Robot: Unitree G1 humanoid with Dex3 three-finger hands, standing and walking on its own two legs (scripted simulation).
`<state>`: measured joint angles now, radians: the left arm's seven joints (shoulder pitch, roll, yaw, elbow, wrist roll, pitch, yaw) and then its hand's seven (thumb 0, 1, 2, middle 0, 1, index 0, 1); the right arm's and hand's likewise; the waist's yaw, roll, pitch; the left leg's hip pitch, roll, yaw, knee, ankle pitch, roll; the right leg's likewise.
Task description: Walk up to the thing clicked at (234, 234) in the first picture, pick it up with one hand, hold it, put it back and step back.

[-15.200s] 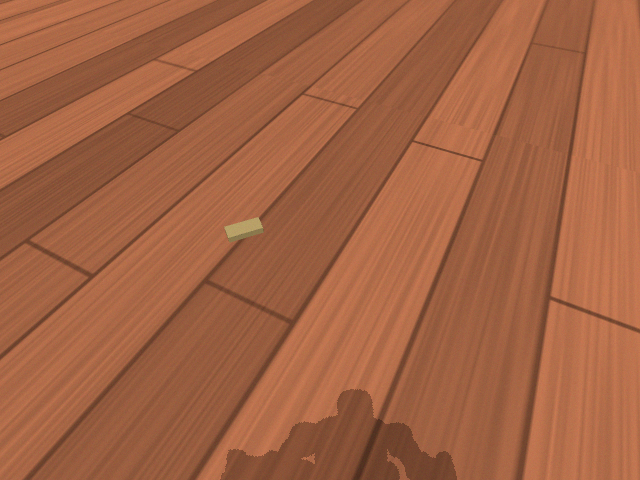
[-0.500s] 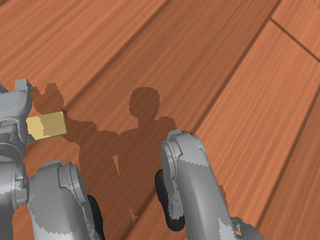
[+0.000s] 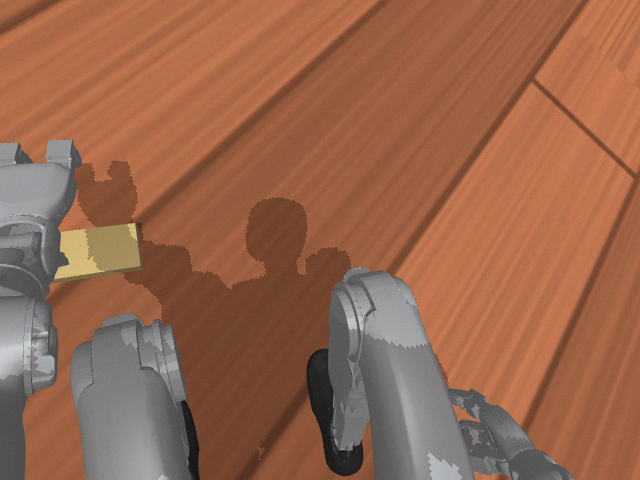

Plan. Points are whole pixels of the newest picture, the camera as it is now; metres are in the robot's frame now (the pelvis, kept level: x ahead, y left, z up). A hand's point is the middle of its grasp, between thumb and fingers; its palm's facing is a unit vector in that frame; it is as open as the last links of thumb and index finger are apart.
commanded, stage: approach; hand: left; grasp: from above
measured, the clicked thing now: (85, 253) +0.45 +0.25 -0.30
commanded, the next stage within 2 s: close in in 0.16 s
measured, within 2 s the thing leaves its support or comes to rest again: neither
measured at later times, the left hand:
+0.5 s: hand (51, 256) +0.42 +0.26 -0.20, palm faces -0.45 -0.05 -0.89, open 14.1 cm
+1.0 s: hand (72, 253) +0.44 +0.25 -0.26, palm faces -0.44 -0.05 -0.90, open 14.2 cm
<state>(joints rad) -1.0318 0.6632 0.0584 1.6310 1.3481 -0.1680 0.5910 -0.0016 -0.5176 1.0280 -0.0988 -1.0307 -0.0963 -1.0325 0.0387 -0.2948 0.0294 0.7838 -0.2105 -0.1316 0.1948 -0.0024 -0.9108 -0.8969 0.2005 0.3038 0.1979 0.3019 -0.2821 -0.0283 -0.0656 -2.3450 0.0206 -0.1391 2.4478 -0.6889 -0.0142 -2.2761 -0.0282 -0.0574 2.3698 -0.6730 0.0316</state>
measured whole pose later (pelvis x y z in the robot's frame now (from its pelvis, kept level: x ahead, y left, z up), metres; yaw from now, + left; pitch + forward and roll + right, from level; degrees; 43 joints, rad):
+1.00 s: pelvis +0.01 +0.00 -0.02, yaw -4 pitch +30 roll -10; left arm -0.94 0.78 0.10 1.72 1.33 -0.23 0.74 0.00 -0.50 0.99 -0.08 -0.97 -0.07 -0.97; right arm 0.07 -0.30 0.14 0.84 -0.34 -0.24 0.32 0.00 -0.90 -0.90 0.20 0.30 0.20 0.30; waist -0.32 -0.07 0.08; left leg -2.36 0.02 -0.22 2.57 -0.74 -0.03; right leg -2.28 0.00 -0.11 2.44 -0.69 0.04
